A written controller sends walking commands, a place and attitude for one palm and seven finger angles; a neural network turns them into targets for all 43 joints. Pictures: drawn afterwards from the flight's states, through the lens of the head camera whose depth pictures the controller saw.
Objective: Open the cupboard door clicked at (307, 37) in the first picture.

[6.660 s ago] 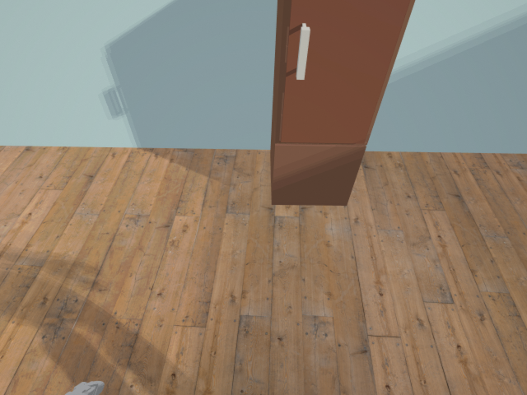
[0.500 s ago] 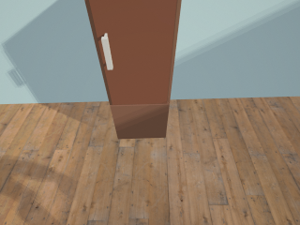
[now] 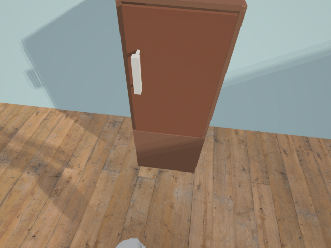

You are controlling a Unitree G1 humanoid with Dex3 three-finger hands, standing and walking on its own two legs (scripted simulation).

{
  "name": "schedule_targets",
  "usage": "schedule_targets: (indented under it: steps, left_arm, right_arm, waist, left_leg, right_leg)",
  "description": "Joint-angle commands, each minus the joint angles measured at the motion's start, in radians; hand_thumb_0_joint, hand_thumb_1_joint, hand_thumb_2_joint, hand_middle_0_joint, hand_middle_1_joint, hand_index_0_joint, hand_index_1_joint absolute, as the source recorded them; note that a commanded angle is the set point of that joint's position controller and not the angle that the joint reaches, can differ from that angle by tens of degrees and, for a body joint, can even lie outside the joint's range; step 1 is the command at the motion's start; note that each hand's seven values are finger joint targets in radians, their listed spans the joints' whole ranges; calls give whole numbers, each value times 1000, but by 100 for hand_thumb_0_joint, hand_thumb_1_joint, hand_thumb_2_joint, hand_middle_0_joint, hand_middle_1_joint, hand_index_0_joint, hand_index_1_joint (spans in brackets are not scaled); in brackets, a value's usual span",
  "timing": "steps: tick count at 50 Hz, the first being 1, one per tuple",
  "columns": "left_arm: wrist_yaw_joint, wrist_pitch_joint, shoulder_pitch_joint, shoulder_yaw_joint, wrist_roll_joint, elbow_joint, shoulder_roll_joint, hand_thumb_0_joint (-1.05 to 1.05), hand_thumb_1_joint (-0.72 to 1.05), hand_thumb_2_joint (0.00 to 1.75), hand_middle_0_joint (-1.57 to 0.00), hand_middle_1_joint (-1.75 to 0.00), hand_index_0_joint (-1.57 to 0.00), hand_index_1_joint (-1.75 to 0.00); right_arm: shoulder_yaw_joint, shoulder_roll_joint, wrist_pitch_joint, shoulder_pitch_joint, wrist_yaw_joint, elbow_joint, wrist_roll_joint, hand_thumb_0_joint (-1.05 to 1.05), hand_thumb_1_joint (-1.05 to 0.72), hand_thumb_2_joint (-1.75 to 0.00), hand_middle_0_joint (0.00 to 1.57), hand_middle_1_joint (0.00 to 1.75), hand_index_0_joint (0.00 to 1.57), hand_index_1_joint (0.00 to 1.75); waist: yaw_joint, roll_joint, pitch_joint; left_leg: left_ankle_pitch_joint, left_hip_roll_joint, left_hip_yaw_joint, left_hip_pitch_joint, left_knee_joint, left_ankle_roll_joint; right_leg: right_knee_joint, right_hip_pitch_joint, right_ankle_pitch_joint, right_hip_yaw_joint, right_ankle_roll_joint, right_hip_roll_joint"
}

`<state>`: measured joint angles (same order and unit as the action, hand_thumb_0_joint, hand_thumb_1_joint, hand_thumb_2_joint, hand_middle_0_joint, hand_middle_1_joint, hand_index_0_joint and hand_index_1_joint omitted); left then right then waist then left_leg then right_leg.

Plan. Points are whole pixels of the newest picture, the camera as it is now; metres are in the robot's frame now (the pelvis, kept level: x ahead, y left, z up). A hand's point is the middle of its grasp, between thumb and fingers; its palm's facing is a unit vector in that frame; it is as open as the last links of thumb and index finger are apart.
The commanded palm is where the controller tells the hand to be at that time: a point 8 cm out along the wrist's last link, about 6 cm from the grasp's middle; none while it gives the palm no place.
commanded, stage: take the last steps up to it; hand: left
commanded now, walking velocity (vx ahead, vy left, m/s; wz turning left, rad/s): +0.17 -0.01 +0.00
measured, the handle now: (138, 72) +0.67 +0.18 +0.04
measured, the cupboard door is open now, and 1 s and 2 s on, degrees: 0 0 0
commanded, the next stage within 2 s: come to a stop and stand still in 0.08 s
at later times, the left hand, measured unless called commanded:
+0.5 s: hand (108, 229) +0.19 +0.19 -0.17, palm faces -0.01 -0.97 -0.25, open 7.3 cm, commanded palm none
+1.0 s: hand out of the picture +0.09 +0.26 -0.16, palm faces -0.01 -0.97 -0.26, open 7.4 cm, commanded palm none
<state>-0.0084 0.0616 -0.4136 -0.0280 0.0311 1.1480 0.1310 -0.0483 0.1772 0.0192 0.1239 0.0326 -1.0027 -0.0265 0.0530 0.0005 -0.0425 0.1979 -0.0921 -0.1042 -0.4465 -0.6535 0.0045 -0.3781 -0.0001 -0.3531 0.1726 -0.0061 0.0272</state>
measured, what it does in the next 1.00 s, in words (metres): steps on the spot: left foot, then right foot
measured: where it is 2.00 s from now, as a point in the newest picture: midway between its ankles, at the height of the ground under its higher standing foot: outside the picture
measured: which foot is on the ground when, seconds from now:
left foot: up 0.00-0.02, down 0.04-0.42, up 0.44-0.68, down 0.70-1.00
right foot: down 0.00-0.04, up 0.06-0.36, down 0.38-1.00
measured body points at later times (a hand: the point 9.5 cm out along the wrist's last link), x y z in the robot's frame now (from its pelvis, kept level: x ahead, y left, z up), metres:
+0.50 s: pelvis +0.11 +0.00 +0.00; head +0.14 -0.02 +0.44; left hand +0.19 +0.24 -0.15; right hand +0.12 -0.22 -0.17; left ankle +0.08 +0.12 -0.71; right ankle +0.15 -0.11 -0.74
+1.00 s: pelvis +0.07 +0.06 +0.00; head +0.06 +0.04 +0.44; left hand +0.09 +0.31 -0.14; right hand +0.13 -0.17 -0.16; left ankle +0.07 +0.14 -0.74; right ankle +0.12 -0.08 -0.73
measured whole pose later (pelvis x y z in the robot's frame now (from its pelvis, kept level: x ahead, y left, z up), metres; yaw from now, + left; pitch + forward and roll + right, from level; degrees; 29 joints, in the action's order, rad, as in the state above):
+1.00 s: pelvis +0.07 +0.06 +0.00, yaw -3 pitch -2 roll +1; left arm -0.02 -0.03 -0.31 0.00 0.03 0.99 0.18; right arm -0.02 0.20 -0.01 0.25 -0.01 -0.90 -0.02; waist 0.01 0.04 -0.02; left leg 0.31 0.02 -0.14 -0.20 -0.54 0.06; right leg -0.56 -0.32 -0.21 -0.01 -0.01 0.06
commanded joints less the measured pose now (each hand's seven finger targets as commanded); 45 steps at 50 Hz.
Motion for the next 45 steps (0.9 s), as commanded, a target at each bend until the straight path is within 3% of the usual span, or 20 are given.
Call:
schedule_targets:
  steps: [1,2,3,6,9,13,17,18,20,21,22,26,32,33,35,36,37,39,42,45]
  left_arm:
    - [-7,2,-40,-29,-17,-52,116,0,90,90,-20,-30,-20,-30]
    - [1,2,-60,-15,-25,-76,73,0,90,90,-20,-30,-20,-30]
    - [-6,-3,-23,-16,-19,-88,91,0,90,90,-20,-30,-20,-30]
    - [7,-13,66,-24,-10,-84,77,0,90,90,-20,-30,-20,-30]
    - [7,-38,2,-19,-6,-61,36,0,90,90,-20,-30,-20,-30]
    - [-12,-58,19,-3,-13,-70,13,0,90,90,-20,-30,-20,-30]
    - [-21,-62,30,-15,-10,-82,106,0,90,90,-20,-30,-20,-30]
    - [-23,-60,38,-22,-6,-92,144,0,90,90,-20,-30,-20,-30]
    - [-24,-60,90,-33,-6,-120,211,0,90,90,-20,-30,-20,-30]
    - [-25,-56,98,-43,-9,-128,242,0,90,90,-20,-30,-20,-30]
    - [-29,-59,103,-44,-8,-135,236,0,90,90,-20,-30,-20,-30]
    - [-41,-72,193,-60,1,-183,233,0,90,90,-20,-30,-20,-30]
    - [-36,-83,240,-67,0,-203,231,0,90,90,-20,-30,-20,-30]
    - [-83,-65,210,-47,-11,-219,243,0,90,90,-20,-30,-20,-30]
    - [-62,-83,192,-30,-25,-256,174,0,90,90,-20,-30,-20,-30]
    - [-52,-88,191,-24,-22,-271,148,0,90,90,-20,-30,-20,-30]
    - [-43,-108,220,-14,-13,-276,143,0,90,90,-20,-30,-20,-30]
    - [-27,-113,208,-13,-9,-273,142,0,90,90,-20,-30,-20,-30]
    - [-11,-89,132,-9,-9,-249,134,0,90,90,-20,-30,-20,-30]
    - [-11,-66,133,0,-11,-241,172,0,90,90,-20,-30,-20,-30]
  right_arm:
    - [-32,160,42,304,-30,-37,-16,0,-90,-90,20,30,20,30]
    - [-50,252,36,372,-42,-50,-7,0,-90,-90,20,30,20,30]
    - [-42,235,30,354,-52,-53,4,0,-90,-90,20,30,20,30]
    - [-12,112,41,188,-57,-17,4,0,-90,-90,20,30,20,30]
    - [0,81,49,140,-60,-23,8,0,-90,-90,20,30,20,30]
    - [8,76,38,111,-70,-21,5,0,-90,-90,20,30,20,30]
    - [-5,89,7,99,-71,-40,16,0,-90,-90,20,30,20,30]
    - [-8,76,0,108,-68,-37,17,0,-90,-90,20,30,20,30]
    - [-12,43,-25,153,-60,-36,20,0,-90,-90,20,30,20,30]
    - [-15,34,-41,171,-61,-35,20,0,-90,-90,20,30,20,30]
    - [-21,46,-51,155,-63,-25,19,0,-90,-90,20,30,20,30]
    - [-24,47,-58,136,-63,-12,22,0,-90,-90,20,30,20,30]
    - [-17,32,-46,209,-55,-10,20,0,-90,-90,20,30,20,30]
    - [-32,106,-15,219,-57,56,32,0,-90,-90,20,30,20,30]
    - [-25,119,-18,176,-55,108,12,0,-90,-90,20,30,20,30]
    - [-24,144,-27,157,-52,137,3,0,-90,-90,20,30,20,30]
    - [-16,140,-27,116,-49,166,0,0,-90,-90,20,30,20,30]
    - [-8,144,-27,78,-55,186,-1,0,-90,-90,20,30,20,30]
    - [1,139,-21,72,-54,189,1,0,-90,-90,20,30,20,30]
    - [8,119,-15,142,-49,172,10,0,-90,-90,20,30,20,30]
  waist:
    - [-148,147,126]
    - [-144,349,194]
    - [-149,249,200]
    - [-90,101,17]
    - [-37,100,35]
    - [-27,79,39]
    - [-12,78,11]
    - [-14,21,4]
    - [-47,-91,29]
    - [-45,-223,74]
    - [-25,-246,75]
    - [-28,-130,115]
    - [-55,-196,146]
    - [-102,-46,335]
    - [-59,156,235]
    - [-44,181,141]
    - [-48,300,23]
    - [-37,206,-117]
    - [-14,71,-75]
    - [-60,21,-48]
  left_leg:
    - [-159,-105,161,527,211,73]
    - [-319,-320,442,652,281,170]
    - [-238,-346,452,600,334,206]
    - [-146,-265,300,315,412,180]
    - [-210,-199,157,221,428,157]
    - [-519,-181,94,211,355,153]
    - [-373,-130,82,183,244,76]
    - [-247,-75,56,158,200,36]
    - [21,28,9,147,71,-12]
    - [230,65,-6,143,-50,-27]
    - [365,66,31,126,-184,-26]
    - [374,73,114,36,-362,-37]
    - [187,77,52,185,48,-43]
    - [95,70,-5,216,197,-53]
    - [-87,-45,109,254,256,15]
    - [-127,-115,156,189,249,57]
    - [-47,-125,219,91,338,80]
    - [64,-132,241,-29,389,113]
    - [141,-79,184,33,328,93]
    - [282,7,156,121,315,51]
  right_leg:
    - [-400,-305,289,-27,51,101]
    - [-670,-504,-224,-13,13,1]
    - [-796,-540,-268,-100,25,14]
    - [-818,-549,-83,-149,15,98]
    - [-670,-430,-34,-123,-3,96]
    - [-385,-309,48,-118,-24,71]
    - [-109,-179,281,-114,-20,68]
    - [-88,-165,460,-177,-2,113]
    - [-83,-193,728,-312,104,268]
    - [-26,-184,815,-367,169,333]
    - [2,-204,869,-375,216,367]
    - [-41,-130,858,-309,234,339]
    - [-65,-167,552,-260,156,265]
    - [-265,18,931,-301,117,254]
    - [-291,-192,320,-151,44,124]
    - [-268,-261,125,-107,29,68]
    - [-318,-318,-35,-85,16,20]
    - [-407,-347,-50,-133,25,4]
    - [-231,-281,87,-148,25,12]
    - [-55,-340,0,-279,63,57]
